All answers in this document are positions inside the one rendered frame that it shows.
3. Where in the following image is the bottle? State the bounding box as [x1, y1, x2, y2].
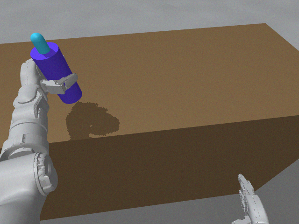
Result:
[30, 33, 82, 104]

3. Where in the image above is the left robot arm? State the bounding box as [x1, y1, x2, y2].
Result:
[0, 84, 58, 224]

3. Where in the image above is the right robot hand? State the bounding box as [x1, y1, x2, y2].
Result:
[231, 174, 270, 224]

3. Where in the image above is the left robot hand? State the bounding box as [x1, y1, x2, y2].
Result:
[20, 55, 78, 95]

